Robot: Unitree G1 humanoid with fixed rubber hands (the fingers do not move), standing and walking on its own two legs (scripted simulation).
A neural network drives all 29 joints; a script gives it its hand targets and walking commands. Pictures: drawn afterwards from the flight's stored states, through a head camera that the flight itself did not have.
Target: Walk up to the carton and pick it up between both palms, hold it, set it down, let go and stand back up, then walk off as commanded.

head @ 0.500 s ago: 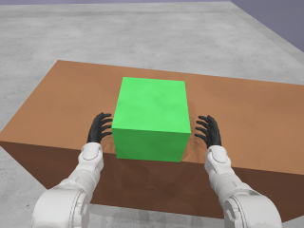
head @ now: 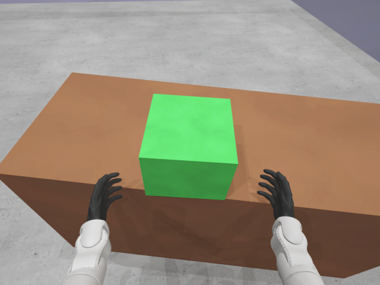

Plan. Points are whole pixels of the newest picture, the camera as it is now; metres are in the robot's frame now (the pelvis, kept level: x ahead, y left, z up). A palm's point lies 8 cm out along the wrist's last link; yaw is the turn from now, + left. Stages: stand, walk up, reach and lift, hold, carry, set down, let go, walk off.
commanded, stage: set down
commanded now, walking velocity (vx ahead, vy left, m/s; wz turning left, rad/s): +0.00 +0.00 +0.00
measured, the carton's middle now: (188, 146) +0.47 +0.00 -0.01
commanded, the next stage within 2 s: none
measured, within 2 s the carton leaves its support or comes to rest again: neither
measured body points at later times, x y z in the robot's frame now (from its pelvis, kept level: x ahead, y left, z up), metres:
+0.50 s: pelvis +0.00 +0.00 +0.00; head +0.00 +0.01 +0.45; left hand +0.24 +0.22 -0.01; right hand +0.22 -0.22 +0.02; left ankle +0.02 +0.12 -0.74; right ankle +0.04 -0.12 -0.74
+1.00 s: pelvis +0.01 +0.00 +0.00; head +0.03 +0.01 +0.45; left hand +0.23 +0.22 -0.04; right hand +0.22 -0.22 -0.01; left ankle +0.02 +0.12 -0.74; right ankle +0.04 -0.12 -0.74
